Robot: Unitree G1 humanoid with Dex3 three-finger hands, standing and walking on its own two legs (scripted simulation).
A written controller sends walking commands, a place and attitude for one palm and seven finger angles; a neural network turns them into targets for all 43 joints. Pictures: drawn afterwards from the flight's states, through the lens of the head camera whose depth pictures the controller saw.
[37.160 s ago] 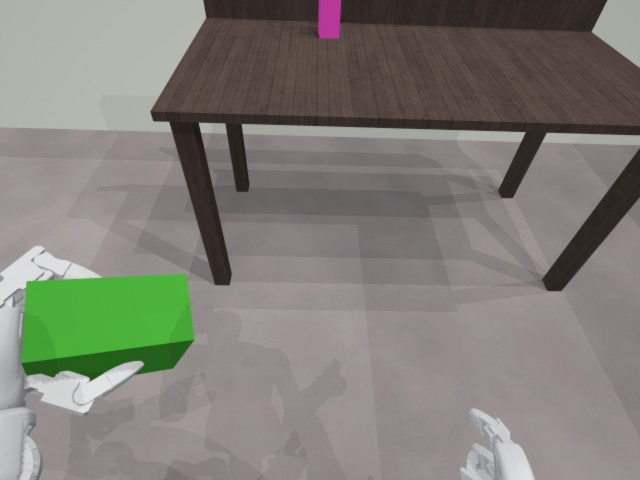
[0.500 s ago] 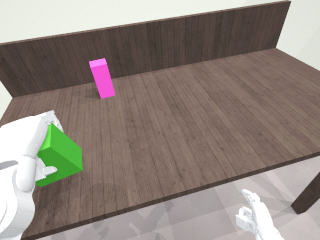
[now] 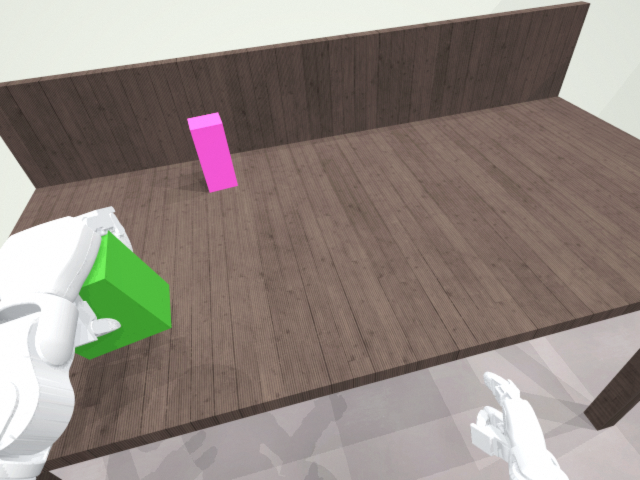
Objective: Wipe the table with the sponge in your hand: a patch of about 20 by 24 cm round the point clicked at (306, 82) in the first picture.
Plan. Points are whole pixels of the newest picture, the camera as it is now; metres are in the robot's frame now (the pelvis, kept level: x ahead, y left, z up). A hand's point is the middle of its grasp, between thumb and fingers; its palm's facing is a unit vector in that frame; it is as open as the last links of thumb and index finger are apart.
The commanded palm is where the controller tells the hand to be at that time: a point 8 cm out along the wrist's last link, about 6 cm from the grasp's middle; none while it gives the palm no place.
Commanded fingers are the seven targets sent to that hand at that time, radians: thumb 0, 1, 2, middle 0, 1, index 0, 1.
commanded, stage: bring the sponge back beside the body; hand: left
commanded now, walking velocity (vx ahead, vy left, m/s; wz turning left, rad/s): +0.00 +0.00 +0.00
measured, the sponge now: (110, 306) +0.23 +0.31 +0.13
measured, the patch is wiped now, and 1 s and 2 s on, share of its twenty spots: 0.95 0.95 0.95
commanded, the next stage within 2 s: step back with the hand held close in 1.48 s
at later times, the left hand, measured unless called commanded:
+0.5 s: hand (104, 300) +0.22 +0.28 +0.17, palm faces +0.23 -0.12 -0.97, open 10.3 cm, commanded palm +0.17 +0.28 +0.23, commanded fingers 0.00 0.10 1.30 -1.20 -1.60 -1.20 -1.60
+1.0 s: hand (106, 320) +0.20 +0.28 +0.15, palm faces +0.20 -0.12 -0.97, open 10.3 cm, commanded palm +0.16 +0.27 +0.22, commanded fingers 0.00 0.10 1.30 -1.20 -1.60 -1.20 -1.60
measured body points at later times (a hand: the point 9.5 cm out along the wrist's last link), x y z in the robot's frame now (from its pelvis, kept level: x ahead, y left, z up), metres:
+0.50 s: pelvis +0.00 +0.00 +0.00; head -0.03 -0.04 +0.45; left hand +0.20 +0.29 +0.22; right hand +0.25 -0.20 -0.07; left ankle +0.05 +0.11 -0.74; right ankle +0.02 -0.11 -0.74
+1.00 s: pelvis +0.01 +0.00 +0.00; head -0.03 -0.04 +0.45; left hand +0.19 +0.28 +0.20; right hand +0.25 -0.20 -0.07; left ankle +0.05 +0.11 -0.74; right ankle +0.02 -0.11 -0.74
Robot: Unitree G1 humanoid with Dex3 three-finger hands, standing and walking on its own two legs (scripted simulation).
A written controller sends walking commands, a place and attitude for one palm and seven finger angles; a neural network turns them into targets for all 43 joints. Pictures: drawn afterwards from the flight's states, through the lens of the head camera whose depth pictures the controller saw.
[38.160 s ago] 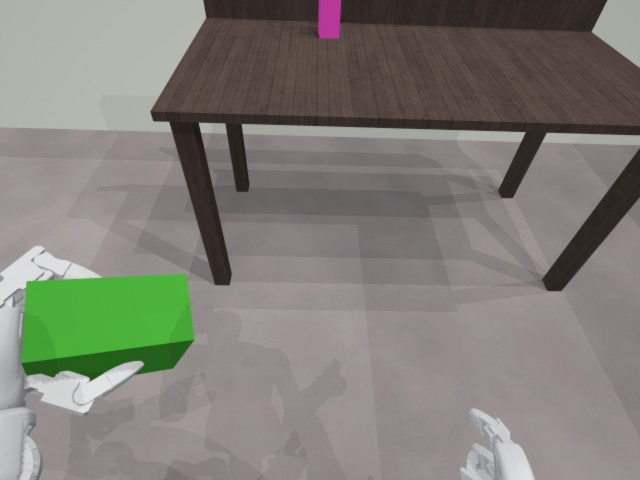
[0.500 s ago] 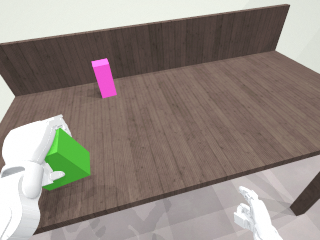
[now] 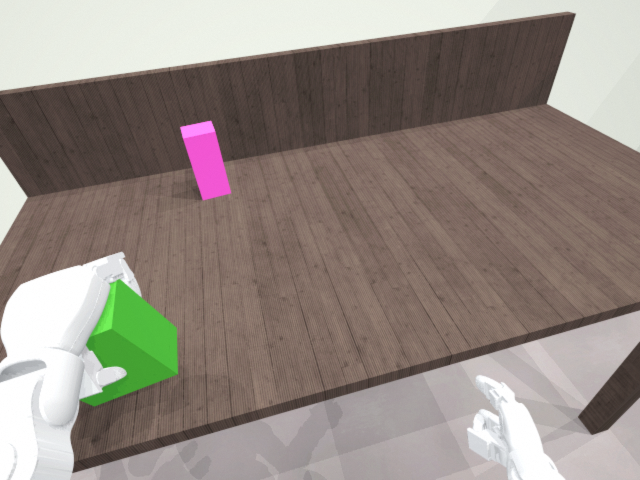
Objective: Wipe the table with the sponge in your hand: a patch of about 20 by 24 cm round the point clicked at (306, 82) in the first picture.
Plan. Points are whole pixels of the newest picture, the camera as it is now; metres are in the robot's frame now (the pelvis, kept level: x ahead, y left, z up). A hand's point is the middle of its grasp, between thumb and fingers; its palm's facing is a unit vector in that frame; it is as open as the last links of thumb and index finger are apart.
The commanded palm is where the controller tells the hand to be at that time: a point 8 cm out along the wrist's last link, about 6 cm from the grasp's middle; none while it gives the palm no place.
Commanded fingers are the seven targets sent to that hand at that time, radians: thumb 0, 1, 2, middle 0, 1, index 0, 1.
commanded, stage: bring the sponge back beside the body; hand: left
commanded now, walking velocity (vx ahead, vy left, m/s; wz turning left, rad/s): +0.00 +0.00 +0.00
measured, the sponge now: (116, 352) +0.20 +0.29 +0.10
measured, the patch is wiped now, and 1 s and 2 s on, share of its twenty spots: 0.95 0.95 0.95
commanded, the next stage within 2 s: step back with the hand held close in 0.48 s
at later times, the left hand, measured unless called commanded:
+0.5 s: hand (100, 335) +0.19 +0.28 +0.14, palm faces +0.18 -0.13 -0.98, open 10.3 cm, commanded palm +0.15 +0.28 +0.21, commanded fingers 0.00 0.10 1.30 -1.20 -1.60 -1.20 -1.60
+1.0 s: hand (106, 289) +0.22 +0.27 +0.19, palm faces +0.40 -0.82 -0.42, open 10.3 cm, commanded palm +0.16 +0.30 +0.20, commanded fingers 0.00 0.10 1.30 -1.20 -1.60 -1.20 -1.60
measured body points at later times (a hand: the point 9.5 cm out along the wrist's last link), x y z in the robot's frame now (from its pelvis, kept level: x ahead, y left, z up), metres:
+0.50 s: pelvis +0.00 +0.00 +0.00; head -0.04 -0.04 +0.45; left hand +0.18 +0.29 +0.19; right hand +0.25 -0.19 -0.07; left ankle +0.04 +0.11 -0.74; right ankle +0.02 -0.10 -0.74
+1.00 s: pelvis +0.00 +0.02 -0.01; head +0.01 +0.04 +0.44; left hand +0.19 +0.31 +0.21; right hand +0.14 -0.23 -0.09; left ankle +0.04 +0.11 -0.74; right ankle +0.02 -0.10 -0.74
